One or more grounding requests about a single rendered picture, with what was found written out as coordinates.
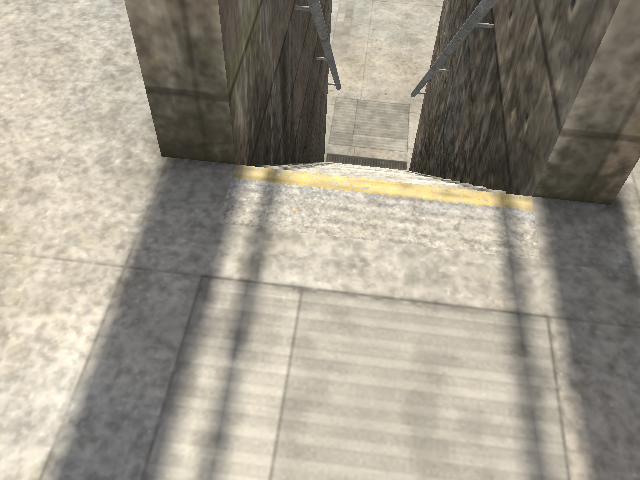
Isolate stairs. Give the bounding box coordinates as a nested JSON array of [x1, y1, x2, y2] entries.
[[254, 162, 506, 194]]

